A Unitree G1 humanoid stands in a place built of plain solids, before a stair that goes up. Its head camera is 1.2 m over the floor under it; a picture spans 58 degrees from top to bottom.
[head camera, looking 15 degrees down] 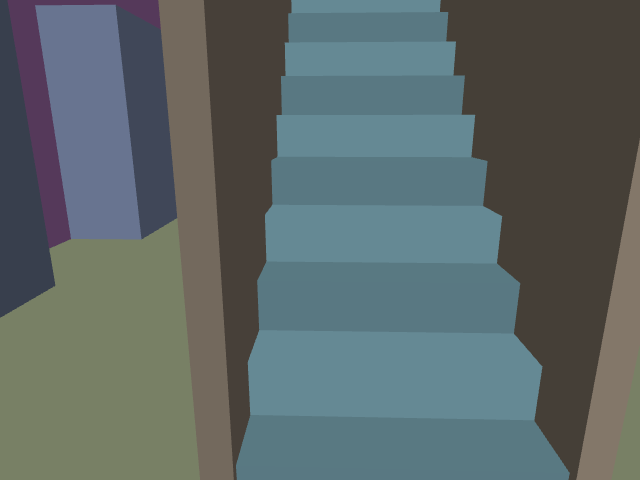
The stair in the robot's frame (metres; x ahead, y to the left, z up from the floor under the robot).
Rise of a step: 0.21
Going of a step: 0.24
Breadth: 0.99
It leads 2 degrees to the right of straight ahead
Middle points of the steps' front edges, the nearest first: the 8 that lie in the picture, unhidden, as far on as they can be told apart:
1.07 -0.24 0.21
1.30 -0.25 0.42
1.54 -0.26 0.62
1.78 -0.26 0.83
2.01 -0.27 1.04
2.25 -0.28 1.25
2.49 -0.28 1.45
2.72 -0.29 1.66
